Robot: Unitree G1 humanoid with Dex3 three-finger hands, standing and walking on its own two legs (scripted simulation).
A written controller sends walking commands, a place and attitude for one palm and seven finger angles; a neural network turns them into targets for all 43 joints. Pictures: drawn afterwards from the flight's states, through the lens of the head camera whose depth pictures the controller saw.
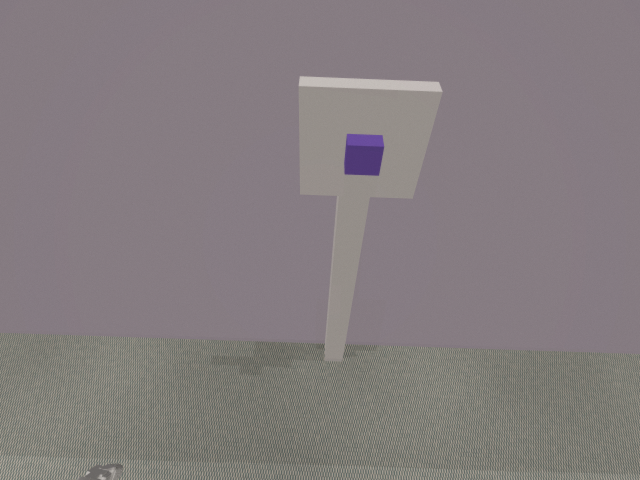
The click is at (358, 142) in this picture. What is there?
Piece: button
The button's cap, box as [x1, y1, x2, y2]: [344, 134, 383, 175]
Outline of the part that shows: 347,134 344,160 345,173 378,175 383,150 382,135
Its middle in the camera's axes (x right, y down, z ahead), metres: +0.07 -0.14 +0.62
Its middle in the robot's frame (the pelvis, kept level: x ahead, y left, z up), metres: +0.57 -0.03 +0.11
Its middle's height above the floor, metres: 0.88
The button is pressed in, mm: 0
